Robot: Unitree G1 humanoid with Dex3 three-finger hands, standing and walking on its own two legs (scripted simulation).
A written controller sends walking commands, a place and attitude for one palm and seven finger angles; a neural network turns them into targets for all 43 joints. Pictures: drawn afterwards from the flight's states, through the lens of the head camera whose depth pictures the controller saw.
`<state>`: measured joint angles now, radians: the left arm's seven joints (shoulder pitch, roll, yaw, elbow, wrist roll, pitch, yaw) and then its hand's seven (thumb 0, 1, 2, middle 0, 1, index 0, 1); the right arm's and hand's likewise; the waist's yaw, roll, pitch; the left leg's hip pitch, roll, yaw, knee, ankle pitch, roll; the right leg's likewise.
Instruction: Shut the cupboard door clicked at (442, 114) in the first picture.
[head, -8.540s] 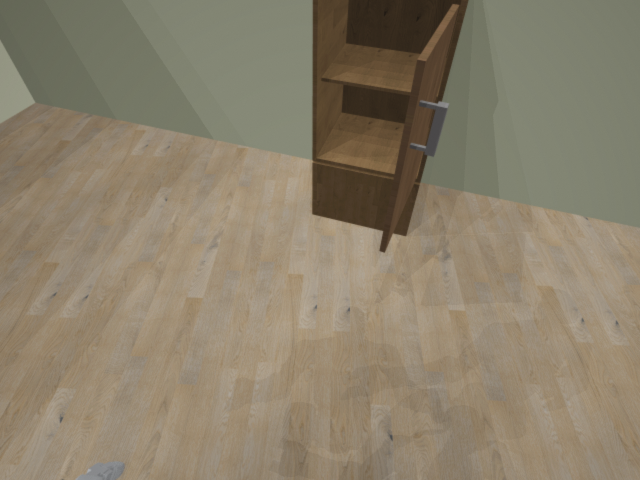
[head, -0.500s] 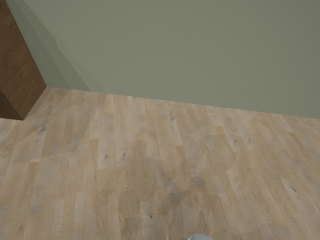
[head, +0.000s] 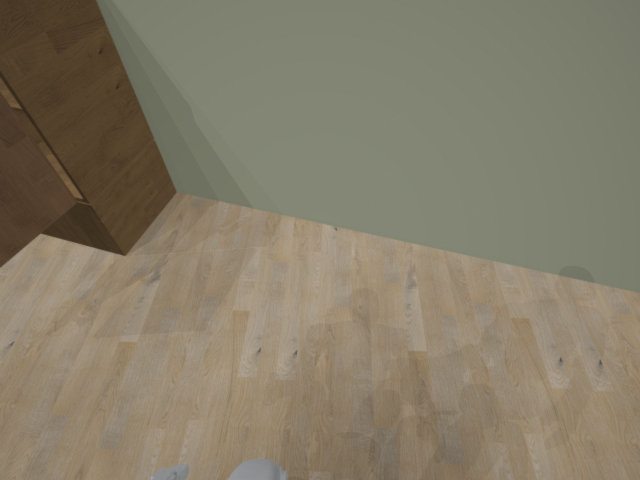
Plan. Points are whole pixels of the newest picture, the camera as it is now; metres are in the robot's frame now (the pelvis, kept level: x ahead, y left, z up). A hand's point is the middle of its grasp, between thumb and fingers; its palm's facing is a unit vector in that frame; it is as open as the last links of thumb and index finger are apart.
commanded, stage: walk to a spot facing it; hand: left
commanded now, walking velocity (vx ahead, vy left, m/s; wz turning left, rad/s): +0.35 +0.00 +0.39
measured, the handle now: out of the picture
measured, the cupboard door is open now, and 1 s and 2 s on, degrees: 84 84 84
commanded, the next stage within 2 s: turn to face it in 1.02 s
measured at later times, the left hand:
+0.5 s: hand out of the picture +0.13 +0.26 -0.18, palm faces +0.24 -0.96 -0.16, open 7.3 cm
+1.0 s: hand (211, 270) +0.52 +0.24 -0.16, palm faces +0.09 -0.97 -0.21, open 7.3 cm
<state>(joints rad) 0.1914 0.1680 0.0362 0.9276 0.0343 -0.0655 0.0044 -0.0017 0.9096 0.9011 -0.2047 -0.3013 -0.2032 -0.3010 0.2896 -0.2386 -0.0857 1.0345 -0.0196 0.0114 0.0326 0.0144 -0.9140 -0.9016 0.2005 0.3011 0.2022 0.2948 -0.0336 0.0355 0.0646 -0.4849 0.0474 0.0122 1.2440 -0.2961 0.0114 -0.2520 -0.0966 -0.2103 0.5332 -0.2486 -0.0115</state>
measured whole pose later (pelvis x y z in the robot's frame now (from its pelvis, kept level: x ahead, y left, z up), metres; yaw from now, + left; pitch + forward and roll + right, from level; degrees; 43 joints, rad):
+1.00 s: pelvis +0.41 +0.05 -0.02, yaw +7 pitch -3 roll +1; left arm 0.09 0.17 0.05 0.97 0.02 -0.07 -0.01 0.00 0.91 0.90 -0.20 -0.30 -0.20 -0.30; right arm 0.51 -0.11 -0.03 1.20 0.00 -0.04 -0.01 0.01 -0.91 -0.90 0.20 0.30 0.20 0.30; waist -0.06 0.02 0.11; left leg -0.10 0.04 0.08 0.95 -0.48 0.01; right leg -0.39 -0.04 -0.15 0.64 -0.18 -0.08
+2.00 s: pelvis +0.55 +0.05 -0.01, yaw +38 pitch +0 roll +0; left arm 0.13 0.21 0.05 0.83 0.02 0.01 0.03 0.00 0.91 0.90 -0.20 -0.30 -0.20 -0.30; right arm 0.23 -0.24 -0.10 0.94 -0.01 0.07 0.02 0.01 -0.91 -0.90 0.20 0.30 0.21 0.30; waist -0.04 0.07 0.06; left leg -0.44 -0.07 -0.12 0.74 -0.36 -0.02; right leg -0.27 -0.03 -0.06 0.58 -0.32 0.01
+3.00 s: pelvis +0.54 +0.05 +0.01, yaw +61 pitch -2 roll +2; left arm 0.30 0.14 0.02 0.98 0.02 -0.02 0.02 0.00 0.91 0.90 -0.20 -0.30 -0.20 -0.30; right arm 0.27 -0.23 -0.08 1.03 -0.02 0.06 0.03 0.01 -0.91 -0.90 0.20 0.30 0.20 0.30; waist 0.00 0.05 0.02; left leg -0.46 -0.01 -0.01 1.05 -0.32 -0.01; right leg -0.15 -0.05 -0.09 0.46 -0.27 -0.01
